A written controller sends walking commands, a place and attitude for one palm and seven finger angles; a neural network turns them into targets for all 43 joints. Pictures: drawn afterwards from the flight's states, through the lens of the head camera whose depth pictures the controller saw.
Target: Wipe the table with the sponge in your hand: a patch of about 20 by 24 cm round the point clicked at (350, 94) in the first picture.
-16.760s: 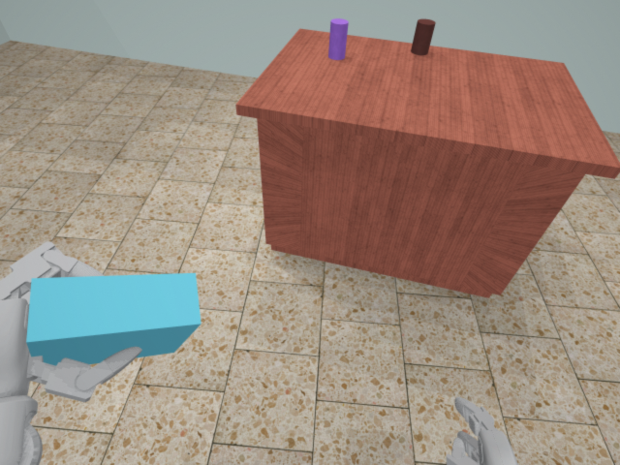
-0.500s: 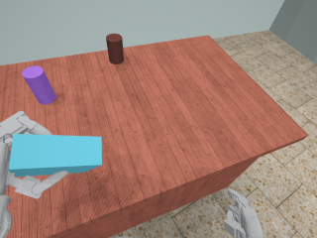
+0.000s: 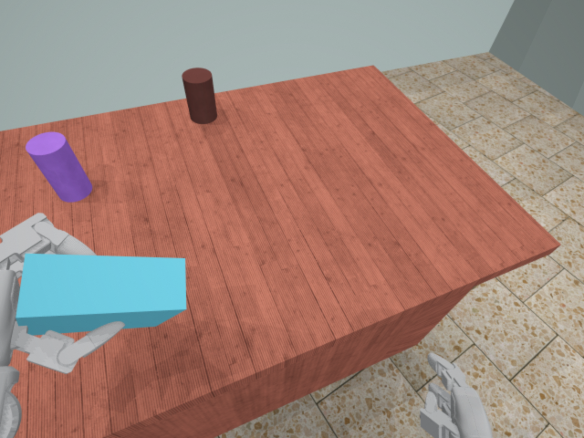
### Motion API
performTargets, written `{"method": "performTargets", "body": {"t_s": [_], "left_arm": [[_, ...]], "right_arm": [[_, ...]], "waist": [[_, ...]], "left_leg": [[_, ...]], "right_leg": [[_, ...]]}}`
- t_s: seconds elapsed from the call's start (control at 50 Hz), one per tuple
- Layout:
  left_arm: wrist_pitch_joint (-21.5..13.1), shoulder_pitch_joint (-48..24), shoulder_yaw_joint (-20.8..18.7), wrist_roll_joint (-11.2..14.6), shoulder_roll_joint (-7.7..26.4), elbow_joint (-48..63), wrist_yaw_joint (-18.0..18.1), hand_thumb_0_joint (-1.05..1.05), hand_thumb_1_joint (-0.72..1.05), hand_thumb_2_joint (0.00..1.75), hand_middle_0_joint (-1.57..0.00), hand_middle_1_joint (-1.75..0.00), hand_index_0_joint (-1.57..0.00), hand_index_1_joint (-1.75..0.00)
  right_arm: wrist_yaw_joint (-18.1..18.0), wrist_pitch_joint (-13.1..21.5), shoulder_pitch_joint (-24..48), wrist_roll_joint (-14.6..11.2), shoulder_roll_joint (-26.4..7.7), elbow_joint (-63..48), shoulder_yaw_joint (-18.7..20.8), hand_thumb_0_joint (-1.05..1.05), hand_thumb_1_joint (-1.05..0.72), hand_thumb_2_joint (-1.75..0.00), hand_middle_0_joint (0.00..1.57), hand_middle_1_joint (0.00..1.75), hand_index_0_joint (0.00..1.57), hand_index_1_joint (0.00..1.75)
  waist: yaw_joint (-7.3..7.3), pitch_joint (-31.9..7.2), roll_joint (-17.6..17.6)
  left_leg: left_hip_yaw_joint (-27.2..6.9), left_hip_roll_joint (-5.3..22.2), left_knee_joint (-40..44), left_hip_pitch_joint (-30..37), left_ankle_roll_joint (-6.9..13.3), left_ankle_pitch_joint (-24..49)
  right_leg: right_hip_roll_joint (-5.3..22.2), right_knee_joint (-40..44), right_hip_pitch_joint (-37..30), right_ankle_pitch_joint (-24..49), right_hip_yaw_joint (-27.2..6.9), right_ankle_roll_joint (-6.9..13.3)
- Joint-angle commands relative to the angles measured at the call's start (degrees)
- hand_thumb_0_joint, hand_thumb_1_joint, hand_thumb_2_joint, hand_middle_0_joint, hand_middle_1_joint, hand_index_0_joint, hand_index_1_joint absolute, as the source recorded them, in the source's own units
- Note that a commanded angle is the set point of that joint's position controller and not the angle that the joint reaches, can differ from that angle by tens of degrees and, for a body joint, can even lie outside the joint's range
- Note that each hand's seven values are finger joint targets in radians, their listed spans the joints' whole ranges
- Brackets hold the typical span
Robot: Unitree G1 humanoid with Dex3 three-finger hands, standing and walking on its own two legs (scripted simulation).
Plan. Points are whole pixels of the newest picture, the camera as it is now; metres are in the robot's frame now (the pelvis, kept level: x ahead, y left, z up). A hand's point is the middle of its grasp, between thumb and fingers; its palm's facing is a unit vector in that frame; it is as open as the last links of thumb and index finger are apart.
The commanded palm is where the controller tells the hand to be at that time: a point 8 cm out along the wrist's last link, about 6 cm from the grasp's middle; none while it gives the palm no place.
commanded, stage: look again from close up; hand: left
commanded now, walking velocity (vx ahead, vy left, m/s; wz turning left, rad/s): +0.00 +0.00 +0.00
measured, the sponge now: (127, 296) +0.23 +0.20 +0.12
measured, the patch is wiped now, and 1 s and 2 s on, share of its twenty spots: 0.00 0.00 0.00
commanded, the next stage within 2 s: shuffle to correct the standing spot in 0.14 s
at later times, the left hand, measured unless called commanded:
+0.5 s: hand (72, 286) +0.22 +0.23 +0.16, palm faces +0.32 -0.83 -0.45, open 9.6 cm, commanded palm +0.16 +0.27 +0.17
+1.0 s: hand (105, 334) +0.18 +0.19 +0.16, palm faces +0.27 -0.80 -0.53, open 9.6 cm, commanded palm +0.12 +0.23 +0.17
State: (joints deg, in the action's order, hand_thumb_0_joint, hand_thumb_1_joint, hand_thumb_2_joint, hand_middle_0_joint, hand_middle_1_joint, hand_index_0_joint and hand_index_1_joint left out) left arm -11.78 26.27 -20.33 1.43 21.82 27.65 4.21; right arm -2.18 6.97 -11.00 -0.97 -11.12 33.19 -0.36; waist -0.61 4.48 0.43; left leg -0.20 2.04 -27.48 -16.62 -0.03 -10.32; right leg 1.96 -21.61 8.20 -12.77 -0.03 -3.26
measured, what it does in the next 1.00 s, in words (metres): shifts its weight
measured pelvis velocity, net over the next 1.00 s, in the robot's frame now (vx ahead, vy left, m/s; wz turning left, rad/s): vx -0.04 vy -0.05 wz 0.01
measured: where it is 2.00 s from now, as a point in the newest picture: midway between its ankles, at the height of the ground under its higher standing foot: outside the picture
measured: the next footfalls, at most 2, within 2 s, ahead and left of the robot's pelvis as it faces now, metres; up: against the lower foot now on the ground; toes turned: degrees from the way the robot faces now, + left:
left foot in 1.10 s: -0.01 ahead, +0.04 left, +0.00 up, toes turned +0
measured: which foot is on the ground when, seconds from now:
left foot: down 0.00-0.98, up 1.00-1.00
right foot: down 0.00-1.00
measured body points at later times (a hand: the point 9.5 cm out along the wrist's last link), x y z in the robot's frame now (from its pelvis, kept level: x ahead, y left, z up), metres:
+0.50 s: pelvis +0.00 -0.01 +0.00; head +0.05 +0.01 +0.44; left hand +0.20 +0.28 +0.19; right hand +0.19 -0.22 -0.08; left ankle +0.05 +0.12 -0.74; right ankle -0.01 -0.16 -0.74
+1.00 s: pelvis -0.04 -0.05 -0.02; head +0.02 -0.04 +0.43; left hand +0.16 +0.23 +0.19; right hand +0.12 -0.29 -0.10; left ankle +0.04 +0.11 -0.73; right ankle -0.01 -0.16 -0.74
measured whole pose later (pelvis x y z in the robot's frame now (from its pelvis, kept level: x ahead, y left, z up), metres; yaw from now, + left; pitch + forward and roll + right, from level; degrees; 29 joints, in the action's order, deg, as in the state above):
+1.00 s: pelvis -0.04 -0.05 -0.02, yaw +0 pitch +1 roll -3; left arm -13.8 30.0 -26.8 4.0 25.8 34.5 2.7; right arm -1.6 7.5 -12.3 -0.4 -11.0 31.7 1.6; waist 0.5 7.4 -1.4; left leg -4.2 6.5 -38.6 -27.1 -2.3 -17.4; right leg -3.2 -32.5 18.6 -14.9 2.9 1.5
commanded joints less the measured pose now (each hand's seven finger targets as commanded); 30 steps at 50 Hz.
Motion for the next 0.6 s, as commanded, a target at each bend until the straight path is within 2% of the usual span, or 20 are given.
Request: {"method": "performTargets", "body": {"t_s": [0.0, 0.02, 0.04, 0.12, 0.14, 0.16, 0.2, 0.22, 0.24, 0.26, 0.3, 0.32, 0.34, 0.36, 0.38, 0.42, 0.44, 0.52, 0.54, 0.58], "left_arm": [[-3.6, -3.1, -7.6, 1.2, 9.2, 12.2, 1.7, 0.00, 0.10, 1.30, -1.20, -1.60, -1.20, -1.60], [-3.3, -3.4, -8.5, 0.8, 10.1, 12.5, 2.0, 0.00, 0.10, 1.30, -1.20, -1.60, -1.20, -1.60], [-3.3, -2.4, -6.2, 1.3, 7.6, 10.8, 1.4, 0.00, 0.10, 1.30, -1.20, -1.60, -1.20, -1.60], [-2.9, -5.0, -7.4, 0.7, 9.6, 13.3, 1.9, 0.00, 0.10, 1.30, -1.20, -1.60, -1.20, -1.60], [-3.1, -4.3, -4.9, 1.1, 7.1, 11.9, 1.5, 0.00, 0.10, 1.30, -1.20, -1.60, -1.20, -1.60], [-3.2, -4.9, -6.5, 0.9, 9.0, 13.7, 1.7, 0.00, 0.10, 1.30, -1.20, -1.60, -1.20, -1.60], [-3.3, -4.7, -6.6, 0.8, 9.1, 14.3, 1.9, 0.00, 0.10, 1.30, -1.20, -1.60, -1.20, -1.60], [-3.1, -5.0, -8.4, 0.5, 10.7, 15.0, 2.3, 0.00, 0.10, 1.30, -1.20, -1.60, -1.20, -1.60], [-3.2, -4.3, -5.6, 1.2, 7.8, 14.2, 1.7, 0.00, 0.10, 1.30, -1.20, -1.60, -1.20, -1.60], [-3.5, -5.4, -7.1, 1.1, 9.8, 16.9, 1.9, 0.00, 0.10, 1.30, -1.20, -1.60, -1.20, -1.60], [-4.0, -5.5, -7.4, 1.4, 9.8, 17.8, 2.0, 0.00, 0.10, 1.30, -1.20, -1.60, -1.20, -1.60], [-3.9, -5.0, -9.9, 1.1, 11.9, 17.4, 2.3, 0.00, 0.10, 1.30, -1.20, -1.60, -1.20, -1.60], [-4.1, -4.1, -6.7, 1.7, 8.2, 16.4, 1.5, 0.00, 0.10, 1.30, -1.20, -1.60, -1.20, -1.60], [-4.4, -4.3, -8.4, 1.6, 10.2, 17.8, 1.6, 0.00, 0.10, 1.30, -1.20, -1.60, -1.20, -1.60], [-4.5, -3.7, -8.2, 1.8, 9.4, 17.2, 1.5, 0.00, 0.10, 1.30, -1.20, -1.60, -1.20, -1.60], [-4.3, -1.8, -10.2, 1.5, 10.6, 15.7, 1.6, 0.00, 0.10, 1.30, -1.20, -1.60, -1.20, -1.60], [-4.2, -0.9, -7.3, 2.1, 7.5, 14.7, 0.9, 0.00, 0.10, 1.30, -1.20, -1.60, -1.20, -1.60], [-5.0, 0.1, -10.7, 2.0, 10.8, 17.6, 0.8, 0.00, 0.10, 1.30, -1.20, -1.60, -1.20, -1.60], [-5.3, 0.1, -8.1, 2.6, 8.2, 18.2, 0.2, 0.00, 0.10, 1.30, -1.20, -1.60, -1.20, -1.60], [-6.2, 0.0, -10.9, 2.8, 11.2, 20.2, 0.0, 0.00, 0.10, 1.30, -1.20, -1.60, -1.20, -1.60]], "right_arm": [[-0.8, 3.0, 3.9, 0.0, -7.2, -9.0, 2.9, 0.00, -0.90, -0.90, 0.20, 0.30, 0.20, 0.30], [-0.7, 3.0, 4.8, -0.3, -7.2, -8.9, 2.7, 0.00, -0.90, -0.90, 0.20, 0.30, 0.20, 0.30], [-0.7, 2.6, 4.0, 0.1, -7.1, -8.5, 2.5, 0.00, -0.90, -0.90, 0.20, 0.30, 0.20, 0.30], [-0.7, 2.9, 5.1, -0.3, -7.3, -8.9, 2.5, 0.00, -0.90, -0.90, 0.20, 0.30, 0.20, 0.30], [-0.7, 2.6, 4.4, 0.0, -7.2, -8.6, 2.3, 0.00, -0.90, -0.90, 0.20, 0.30, 0.20, 0.30], [-0.8, 2.9, 4.3, -0.1, -7.2, -9.1, 2.8, 0.00, -0.90, -0.90, 0.20, 0.30, 0.20, 0.30], [-0.8, 2.9, 4.1, -0.1, -7.2, -9.1, 2.8, 0.00, -0.90, -0.90, 0.20, 0.30, 0.20, 0.30], [-0.7, 3.0, 5.1, -0.3, -7.3, -8.9, 2.6, 0.00, -0.90, -0.90, 0.20, 0.30, 0.20, 0.30], [-0.8, 2.6, 4.4, 0.0, -6.7, -9.0, 2.1, 0.00, -0.90, -0.90, 0.20, 0.30, 0.20, 0.30], [-0.9, 3.0, 4.3, -0.2, -6.7, -9.9, 2.5, 0.00, -0.90, -0.90, 0.20, 0.30, 0.20, 0.30], [-0.9, 3.1, 4.0, -0.1, -6.7, -10.1, 2.5, 0.00, -0.90, -0.90, 0.20, 0.30, 0.20, 0.30], [-0.8, 3.2, 4.9, -0.1, -6.7, -9.9, 2.2, 0.00, -0.90, -0.90, 0.20, 0.30, 0.20, 0.30], [-0.7, 2.9, 4.0, 0.1, -6.4, -10.0, 2.0, 0.00, -0.90, -0.90, 0.20, 0.30, 0.20, 0.30], [-0.6, 3.4, 3.6, 0.0, -6.5, -10.7, 2.6, 0.00, -0.90, -0.90, 0.20, 0.30, 0.20, 0.30], [-0.4, 3.6, 3.1, 0.1, -6.5, -10.5, 2.7, 0.00, -0.90, -0.90, 0.20, 0.30, 0.20, 0.30], [0.1, 3.7, 3.5, 0.2, -6.6, -10.5, 2.5, 0.00, -0.90, -0.90, 0.20, 0.30, 0.20, 0.30], [0.3, 3.3, 2.8, 0.4, -6.4, -10.5, 2.4, 0.00, -0.90, -0.90, 0.20, 0.30, 0.20, 0.30], [0.7, 4.1, 3.2, 0.1, -6.6, -11.3, 3.1, 0.00, -0.90, -0.90, 0.20, 0.30, 0.20, 0.30], [0.9, 3.6, 2.5, 0.6, -6.6, -11.5, 2.9, 0.00, -0.90, -0.90, 0.20, 0.30, 0.20, 0.30], [0.5, 4.1, 2.2, 0.6, -6.4, -11.7, 3.8, 0.00, -0.90, -0.90, 0.20, 0.30, 0.20, 0.30]], "waist": [[-0.23, -10.9, -3.7], [-0.09, -10.8, -3.7], [-0.08, -10.5, -3.4], [0.06, -10.1, -3.7], [0.09, -9.5, -5.1], [-0.09, -10.0, -4.7], [-0.15, -10.8, -4.8], [-0.08, -11.0, -4.7], [0.01, -10.2, -5.0], [-0.05, -10.2, -5.2], [-0.24, -9.8, -7.2], [-0.39, -9.4, -8.7], [-0.32, -9.5, -9.6], [-0.43, -9.7, -9.8], [-0.45, -10.2, -10.4], [-0.59, -10.5, -9.2], [-0.43, -10.3, -9.6], [-0.61, -11.4, -8.0], [-0.57, -12.0, -7.6], [-0.60, -12.4, -5.4]], "left_leg": [[-1.9, 2.0, 4.5, 5.9, 1.4, 3.2], [-1.5, 1.9, 4.9, 6.7, 1.1, 2.7], [-1.5, 1.8, 4.9, 6.2, 1.4, 3.1], [-1.7, 2.0, 5.5, 6.6, 1.1, 2.2], [-2.0, 1.9, 6.1, 5.3, 1.3, 0.6], [-2.4, 2.2, 5.8, 5.5, 1.6, 0.8], [-2.5, 2.2, 5.3, 5.8, 1.7, 2.0], [-2.1, 2.2, 5.7, 6.3, 1.3, 1.7], [-2.6, 2.2, 6.5, 6.0, 1.4, 2.2], [-3.1, 3.0, 6.6, 6.8, 1.3, 3.9], [-4.0, 4.5, 7.0, 6.7, 1.1, 6.5], [-3.8, 5.1, 7.9, 6.3, 0.9, 6.0], [-4.5, 5.6, 8.7, 5.8, 1.2, 6.1], [-5.0, 7.0, 7.8, 6.4, 1.6, 7.7], [-5.3, 7.7, 7.3, 6.1, 1.6, 8.1], [-4.5, 8.3, 6.9, 5.5, 1.3, 6.2], [-5.1, 8.2, 6.7, 4.7, 1.8, 5.9], [-4.3, 8.6, 2.2, 4.5, 1.5, 9.5], [-3.9, 8.0, 1.5, 3.7, 1.4, 9.2], [-3.2, 7.5, -2.6, 3.5, 0.9, 10.2]], "right_leg": [[0.8, 2.1, -0.6, 10.2, -0.1, 3.6], [0.4, 1.9, 0.1, 9.5, 0.0, 3.6], [0.1, 2.3, 0.0, 9.8, 0.8, 3.3], [0.3, 1.9, 0.5, 8.7, 0.4, 3.4], [-0.1, 2.4, 0.2, 7.6, 1.1, 3.3], [0.3, 2.1, -0.5, 8.3, 0.6, 3.5], [0.6, 1.7, -1.2, 9.2, 0.6, 3.6], [0.2, 1.4, -0.7, 8.8, 0.6, 3.5], [-0.3, 1.9, -0.6, 8.5, 1.4, 3.2], [-0.2, 1.3, -0.5, 9.2, 1.1, 3.3], [-0.7, 0.0, -0.1, 8.4, 1.7, 3.1], [-1.4, -1.2, 0.6, 7.2, 2.2, 2.9], [-2.0, -1.7, 0.3, 6.1, 3.1, 2.7], [-1.5, -2.1, 0.7, 5.7, 2.7, 2.8], [-1.5, -2.5, 0.8, 4.9, 2.6, 2.9], [-1.9, -3.0, 1.3, 4.1, 2.8, 2.9], [-2.1, -1.9, 1.2, 4.2, 3.3, 2.7], [-1.4, -1.6, 1.8, 8.5, 2.4, 3.7], [-1.7, -1.8, 1.4, 9.3, 2.9, 3.6], [-0.1, -1.5, 2.9, 12.5, 1.4, 4.6]]}}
